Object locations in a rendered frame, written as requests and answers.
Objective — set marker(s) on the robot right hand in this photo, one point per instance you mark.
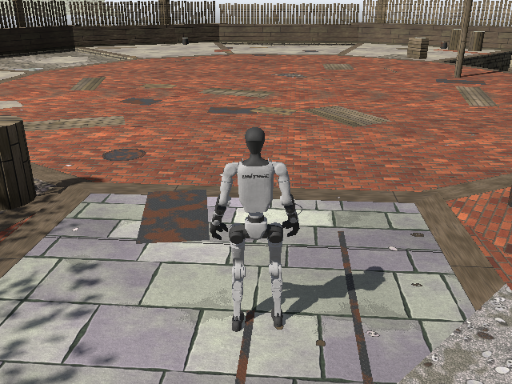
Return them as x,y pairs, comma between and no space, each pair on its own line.
287,224

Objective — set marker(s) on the right robot foot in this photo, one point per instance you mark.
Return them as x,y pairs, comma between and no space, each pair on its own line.
277,320

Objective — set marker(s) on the robot left hand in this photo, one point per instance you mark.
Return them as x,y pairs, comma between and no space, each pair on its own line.
219,228

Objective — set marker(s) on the right robot forearm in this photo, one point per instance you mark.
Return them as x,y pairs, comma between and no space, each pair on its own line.
291,211

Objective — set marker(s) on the left robot forearm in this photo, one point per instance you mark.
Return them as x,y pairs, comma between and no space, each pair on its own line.
218,213

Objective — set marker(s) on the robot left upper arm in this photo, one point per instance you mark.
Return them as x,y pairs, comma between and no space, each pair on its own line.
230,170

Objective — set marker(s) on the robot right upper arm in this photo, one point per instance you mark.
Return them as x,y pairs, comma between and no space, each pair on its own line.
284,182

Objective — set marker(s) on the humanoid robot torso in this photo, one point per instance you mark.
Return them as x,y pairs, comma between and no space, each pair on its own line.
255,189

